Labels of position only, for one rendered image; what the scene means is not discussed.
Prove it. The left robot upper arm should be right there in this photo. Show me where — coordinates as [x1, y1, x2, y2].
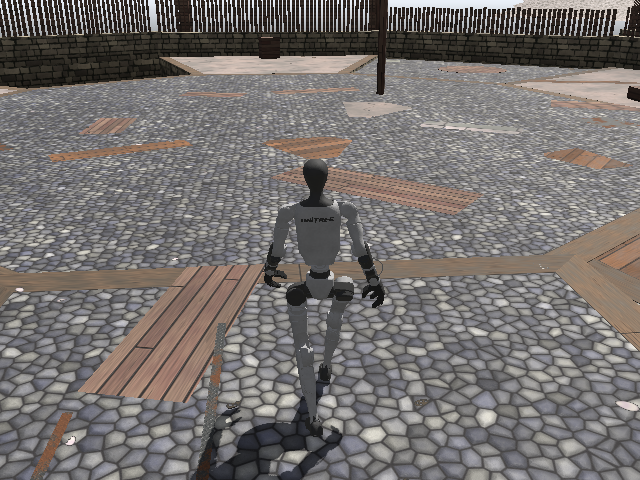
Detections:
[271, 203, 296, 258]

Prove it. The right robot hand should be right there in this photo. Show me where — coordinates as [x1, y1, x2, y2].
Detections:
[362, 280, 385, 308]

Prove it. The left robot foot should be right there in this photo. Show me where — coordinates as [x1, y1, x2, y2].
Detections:
[305, 416, 323, 437]

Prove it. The left robot forearm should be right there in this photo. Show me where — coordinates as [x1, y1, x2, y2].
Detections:
[264, 242, 282, 276]

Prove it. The right robot upper arm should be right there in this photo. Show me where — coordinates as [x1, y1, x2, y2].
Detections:
[338, 201, 368, 257]

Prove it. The left robot hand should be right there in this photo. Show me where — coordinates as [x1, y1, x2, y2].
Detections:
[264, 270, 287, 288]

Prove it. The right robot forearm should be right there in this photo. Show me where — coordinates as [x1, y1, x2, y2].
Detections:
[358, 241, 380, 286]

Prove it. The left robot shin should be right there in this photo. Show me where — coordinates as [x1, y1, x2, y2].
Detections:
[296, 349, 319, 424]

